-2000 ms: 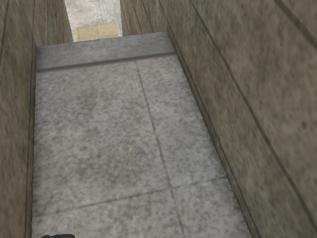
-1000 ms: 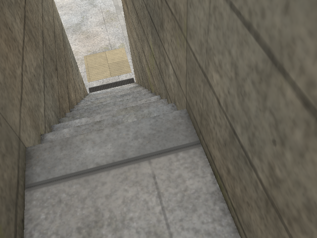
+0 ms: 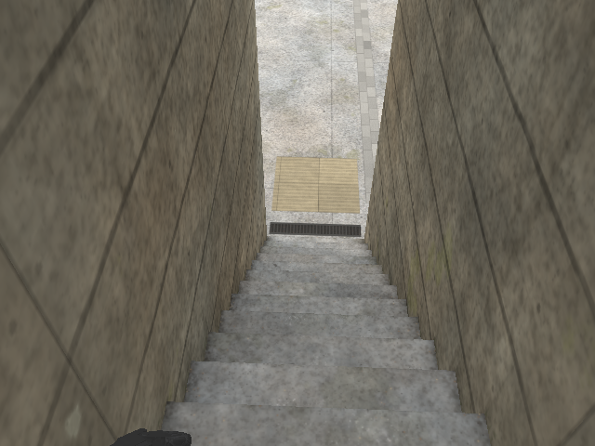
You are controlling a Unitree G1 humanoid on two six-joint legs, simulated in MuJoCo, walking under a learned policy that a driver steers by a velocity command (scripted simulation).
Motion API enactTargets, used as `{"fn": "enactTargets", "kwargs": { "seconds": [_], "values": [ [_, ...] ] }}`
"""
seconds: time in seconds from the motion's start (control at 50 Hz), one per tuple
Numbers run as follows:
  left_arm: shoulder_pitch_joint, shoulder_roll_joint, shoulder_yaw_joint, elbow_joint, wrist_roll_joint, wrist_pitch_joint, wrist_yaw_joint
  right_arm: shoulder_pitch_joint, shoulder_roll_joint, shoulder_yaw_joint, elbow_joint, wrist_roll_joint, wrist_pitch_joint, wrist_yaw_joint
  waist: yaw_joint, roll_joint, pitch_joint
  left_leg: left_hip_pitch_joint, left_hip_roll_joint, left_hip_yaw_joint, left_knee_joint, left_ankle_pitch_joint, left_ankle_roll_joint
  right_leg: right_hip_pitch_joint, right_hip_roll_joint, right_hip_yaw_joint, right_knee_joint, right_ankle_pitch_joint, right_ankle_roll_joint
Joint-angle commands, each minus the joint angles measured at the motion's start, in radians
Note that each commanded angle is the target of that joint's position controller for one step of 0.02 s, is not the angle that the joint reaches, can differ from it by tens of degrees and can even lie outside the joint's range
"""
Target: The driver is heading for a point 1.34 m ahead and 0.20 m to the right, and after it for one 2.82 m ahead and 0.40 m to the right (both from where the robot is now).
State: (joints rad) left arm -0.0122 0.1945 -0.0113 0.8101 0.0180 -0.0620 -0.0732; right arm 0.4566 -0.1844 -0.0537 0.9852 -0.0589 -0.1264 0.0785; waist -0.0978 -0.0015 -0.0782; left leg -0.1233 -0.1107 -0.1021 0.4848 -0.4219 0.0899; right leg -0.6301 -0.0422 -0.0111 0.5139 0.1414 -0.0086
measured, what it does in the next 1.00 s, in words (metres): walks ahead: right foot, then left foot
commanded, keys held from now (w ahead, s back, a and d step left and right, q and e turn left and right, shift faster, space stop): w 1.00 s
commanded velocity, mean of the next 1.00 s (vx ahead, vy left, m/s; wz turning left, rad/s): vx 0.50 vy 0.00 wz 0.03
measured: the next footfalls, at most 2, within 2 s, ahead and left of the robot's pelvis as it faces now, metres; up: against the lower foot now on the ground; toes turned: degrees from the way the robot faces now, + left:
right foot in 0.02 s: +0.21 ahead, -0.13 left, +0.00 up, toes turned -2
left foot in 0.42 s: +0.32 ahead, +0.11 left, +0.00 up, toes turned +3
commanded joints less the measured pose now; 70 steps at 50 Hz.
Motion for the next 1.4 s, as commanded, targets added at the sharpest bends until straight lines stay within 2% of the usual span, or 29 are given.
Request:
{"fn": "enactTargets", "kwargs": {
  "seconds": [0.02, 0.06, 0.08, 0.1, 0.12, 0.18, 0.28, 0.38, 0.44, 0.54, 0.64, 0.66, 0.8, 0.82, 0.86, 0.88, 0.9, 0.92, 0.94, 0.98, 1.06, 1.08, 1.14, 1.18, 1.2, 1.24, 1.28, 1.34, 1.4],
  "values": [
    [-0.048, 0.125, 0.04, -0.071, -0.022, -0.028, 0.019, 0.113, -0.174, -0.057, 0.042, -0.017, 0.001, -0.001, 0.054, 0.095, 0.0, 0.08, 0.268, -0.152, 0.034, 1.214, 0.104, 0.171, 0.075, -0.046, -0.055, -0.01, -0.081],
    [0.274, 0.189, 0.058, 0.037, -0.06, -0.05, 0.028, 0.181, -0.074, -0.029, 0.049, -0.035, -0.011, 0.004, 0.116, -0.075, -0.274, -0.276, 0.155, -0.087, 0.41, 1.066, -0.015, 0.853, -0.124, 0.172, 0.043, 0.227, -0.311],
    [0.484, 0.198, 0.07, 0.121, -0.052, -0.057, 0.035, 0.105, -0.05, -0.007, 0.011, -0.029, -0.014, 0.013, 0.219, -0.206, -0.326, -0.638, 0.044, 0.021, 0.729, 0.44, -0.084, 1.129, -0.307, 0.402, -0.033, 0.281, -0.429],
    [0.544, 0.166, 0.06, 0.176, -0.02, -0.056, 0.041, -0.011, -0.062, -0.014, -0.033, -0.019, -0.003, 0.019, 0.238, -0.178, -0.288, -0.785, 0.061, 0.053, 0.909, -0.034, -0.056, 1.062, -0.332, 0.463, -0.153, -0.029, -0.345],
    [0.457, 0.165, 0.073, 0.145, -0.002, -0.047, 0.049, -0.064, -0.072, -0.022, -0.05, -0.015, 0.01, 0.005, 0.216, -0.062, -0.111, -0.83, 0.128, 0.046, 1.021, 0.005, -0.038, 0.829, -0.291, 0.392, -0.218, -0.315, -0.253],
    [0.196, 0.042, 0.032, 0.078, -0.011, -0.043, 0.048, -0.078, -0.02, -0.013, -0.072, -0.035, 0.037, -0.022, 0.076, -0.021, -0.016, -0.642, 0.206, 0.025, 0.853, 0.063, -0.045, 0.437, -0.243, 0.267, -0.343, -0.319, -0.226],
    [0.107, 0.22, 0.095, 0.034, -0.012, -0.051, 0.023, -0.1, -0.038, -0.018, -0.084, 0.001, 0.027, -0.001, 0.038, -0.063, 0.048, -0.312, 0.185, 0.168, 0.408, 0.188, -0.091, 0.105, -0.115, 0.087, -0.355, -0.447, -0.164],
    [0.215, 0.156, 0.093, 0.08, -0.045, -0.038, -0.002, -0.146, -0.08, -0.038, -0.154, 0.004, -0.015, -0.021, 0.066, -0.03, 0.03, -0.232, 0.138, 0.172, 0.139, 0.215, -0.039, 0.238, -0.136, 0.18, -0.156, -0.635, -0.176],
    [0.124, 0.024, 0.064, 0.028, -0.022, -0.055, 0.049, 0.216, -0.236, -0.071, -0.081, -0.006, -0.025, -0.03, -0.057, 0.342, -0.008, 0.277, 0.484, -0.518, -0.171, 0.34, 0.296, -0.302, 0.172, 0.049, 0.4, -0.666, 0.05],
    [0.213, 0.045, 0.058, 0.132, 0.039, -0.047, 0.088, -0.046, -0.046, -0.01, -0.17, 0.064, 0.0, -0.038, 0.07, 0.047, -0.006, -0.161, 0.419, -0.293, -0.233, 0.163, 0.207, -0.204, -0.073, 0.084, 0.609, -0.445, 0.075],
    [0.086, 0.043, 0.047, 0.122, 0.008, -0.037, 0.031, 0.021, -0.152, -0.032, -0.163, 0.024, 0.025, -0.003, 0.044, 0.045, -0.031, -0.255, 0.319, 0.005, -0.253, 0.467, 0.176, 0.032, -0.002, -0.041, 0.361, -0.252, 0.075],
    [0.164, 0.032, 0.039, 0.154, 0.037, -0.045, 0.02, 0.04, -0.155, -0.031, -0.139, -0.005, 0.025, -0.007, 0.071, 0.104, -0.041, -0.292, 0.311, 0.02, -0.186, 0.454, 0.169, 0.083, 0.002, -0.017, 0.505, -0.098, 0.063],
    [0.157, 0.068, 0.048, 0.105, 0.027, -0.041, 0.072, 0.046, -0.126, -0.019, -0.079, -0.026, 0.025, -0.023, 0.082, 0.131, -0.047, -0.148, 0.354, -0.02, 0.037, 0.692, 0.168, 0.065, 0.018, -0.049, 0.448, -0.391, 0.056],
    [0.074, 0.077, 0.051, 0.075, -0.001, -0.045, 0.073, 0.023, -0.19, -0.039, -0.095, 0.002, 0.025, -0.024, 0.051, 0.105, -0.035, -0.155, 0.331, -0.004, 0.051, 0.743, 0.174, 0.109, 0.081, -0.132, 0.295, -0.586, 0.08],
    [0.289, 0.078, 0.056, 0.141, -0.041, -0.068, 0.07, 0.048, -0.261, -0.065, -0.05, -0.026, 0.024, -0.001, 0.119, 0.063, -0.031, -0.262, 0.29, 0.031, 0.321, 0.797, 0.158, 0.41, 0.15, -0.161, 0.1, -0.347, 0.063],
    [0.456, 0.129, 0.073, 0.18, -0.027, -0.081, 0.079, 0.076, -0.177, -0.049, -0.025, -0.054, 0.005, 0.011, 0.165, -0.002, -0.067, -0.45, 0.229, 0.081, 0.556, 0.74, 0.095, 0.645, 0.094, -0.073, 0.141, -0.095, -0.019],
    [0.578, 0.193, 0.081, 0.213, -0.023, -0.088, 0.088, 0.141, -0.008, 0.006, -0.031, -0.057, 0.001, 0.031, 0.152, -0.222, -0.193, -0.688, 0.113, 0.154, 0.916, 0.063, -0.014, 0.88, -0.156, 0.238, 0.115, 0.374, -0.266],
    [0.578, 0.193, 0.078, 0.209, -0.006, -0.102, 0.065, 0.057, 0.059, 0.027, -0.079, -0.022, -0.01, 0.035, 0.16, -0.225, -0.113, -0.94, 0.065, 0.123, 1.161, -0.176, -0.008, 0.809, -0.28, 0.355, 0.083, 0.473, -0.369],
    [0.588, 0.143, 0.077, 0.206, 0.016, -0.095, 0.06, -0.112, 0.005, 0.012, -0.158, -0.012, -0.003, 0.015, 0.217, -0.076, -0.03, -1.073, 0.093, 0.033, 1.201, -0.075, -0.014, 0.685, -0.302, 0.42, 0.062, 0.128, -0.338],
    [0.373, 0.037, 0.034, 0.129, 0.012, -0.076, 0.038, -0.113, -0.056, -0.004, -0.135, -0.049, 0.024, 0.0, 0.117, 0.033, 0.022, -1.026, 0.158, -0.012, 1.075, 0.161, -0.019, 0.415, -0.234, 0.316, 0.134, -0.084, -0.29],
    [0.142, 0.068, 0.032, 0.083, 0.05, -0.07, 0.066, 0.017, 0.007, 0.039, -0.128, -0.069, 0.046, 0.031, 0.003, -0.01, 0.031, -0.592, 0.177, 0.087, 0.772, 0.368, -0.018, -0.095, -0.094, 0.129, 0.205, -0.346, -0.229],
    [0.207, 0.011, 0.016, 0.117, 0.059, -0.083, 0.082, -0.031, 0.003, 0.048, -0.119, -0.078, 0.041, 0.036, 0.062, 0.0, 0.043, -0.66, 0.234, 0.019, 0.676, 0.617, -0.036, -0.049, -0.093, 0.15, 0.282, -0.44, -0.219],
    [0.35, 0.028, 0.006, 0.094, 0.041, -0.094, 0.108, -0.133, -0.008, 0.057, -0.167, -0.065, 0.025, 0.035, 0.135, 0.008, 0.034, -0.306, 0.174, 0.187, 0.294, 0.992, -0.047, -0.206, 0.059, -0.052, 0.472, -0.658, -0.157],
    [0.375, 0.169, 0.033, 0.107, 0.045, -0.062, 0.071, -0.117, -0.008, 0.052, -0.178, -0.038, 0.053, 0.045, 0.115, -0.026, 0.109, -0.055, 0.078, 0.332, 0.326, 0.727, -0.141, -0.375, 0.025, -0.007, 0.505, -0.847, -0.184],
    [0.368, 0.182, 0.04, 0.114, 0.004, -0.05, 0.064, -0.12, -0.011, 0.06, -0.214, -0.048, 0.062, 0.042, 0.09, -0.007, 0.147, -0.11, 0.105, 0.291, 0.193, 0.616, -0.124, -0.257, -0.009, 0.075, 0.593, -0.844, -0.186],
    [0.352, 0.189, 0.031, 0.142, 0.025, -0.038, 0.019, 0.14, -0.127, 0.002, -0.155, -0.042, 0.076, 0.001, -0.033, 0.098, 0.108, 0.053, 0.195, 0.225, -0.183, 0.741, -0.049, -0.021, -0.074, 0.246, 0.882, -0.805, -0.141],
    [0.674, 0.033, 0.027, 0.251, 0.01, -0.048, -0.056, 0.243, -0.3, -0.042, -0.131, -0.096, 0.09, 0.009, 0.092, 0.293, -0.078, 0.335, 0.368, -0.027, 0.272, 1.364, 0.184, -0.27, 0.104, 0.164, 1.657, -0.904, -0.065],
    [0.446, 0.058, 0.002, 0.087, 0.026, -0.029, 0.025, 0.081, -0.181, -0.018, -0.134, 0.012, 0.057, 0.069, 0.095, 0.067, -0.08, 0.225, 0.565, -0.447, -0.021, 0.472, 0.33, -0.739, -0.007, 0.133, 1.648, -0.647, 0.037],
    [0.447, 0.033, -0.011, 0.115, 0.033, -0.004, 0.075, -0.004, 0.049, 0.047, -0.064, -0.052, 0.017, 0.017, 0.183, -0.068, 0.108, -0.32, 0.442, -0.224, -0.046, 0.333, 0.251, -0.588, -0.186, 0.178, 1.093, -0.189, 0.021]
  ]
}}
Over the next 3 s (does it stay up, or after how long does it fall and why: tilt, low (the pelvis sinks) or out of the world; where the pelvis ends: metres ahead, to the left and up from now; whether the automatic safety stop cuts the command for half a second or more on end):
stays up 1.19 -0.24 -0.84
